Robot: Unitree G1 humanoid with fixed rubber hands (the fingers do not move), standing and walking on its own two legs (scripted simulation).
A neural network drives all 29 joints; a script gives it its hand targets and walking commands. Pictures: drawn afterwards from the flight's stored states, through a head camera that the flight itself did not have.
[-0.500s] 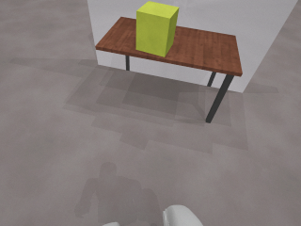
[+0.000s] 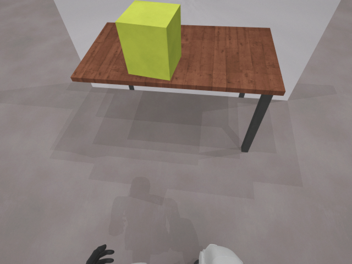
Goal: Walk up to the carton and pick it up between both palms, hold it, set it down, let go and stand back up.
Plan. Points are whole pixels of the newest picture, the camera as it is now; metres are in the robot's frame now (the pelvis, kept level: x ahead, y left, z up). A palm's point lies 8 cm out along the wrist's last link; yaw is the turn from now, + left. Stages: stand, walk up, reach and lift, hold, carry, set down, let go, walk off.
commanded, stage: walk up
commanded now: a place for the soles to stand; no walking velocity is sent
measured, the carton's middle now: (152, 41) +0.98 +0.14 -0.06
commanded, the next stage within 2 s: none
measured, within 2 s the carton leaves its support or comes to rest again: neither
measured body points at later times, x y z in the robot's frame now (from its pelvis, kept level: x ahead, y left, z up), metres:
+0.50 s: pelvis +0.24 +0.05 +0.00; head +0.28 +0.06 +0.45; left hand +0.19 +0.27 -0.15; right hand +0.34 -0.15 -0.14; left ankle +0.31 +0.15 -0.71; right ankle +0.08 -0.06 -0.65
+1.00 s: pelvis +0.41 +0.03 +0.00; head +0.43 -0.01 +0.45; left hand +0.47 +0.26 -0.11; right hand +0.44 -0.21 -0.16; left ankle +0.35 +0.15 -0.66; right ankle +0.48 -0.06 -0.71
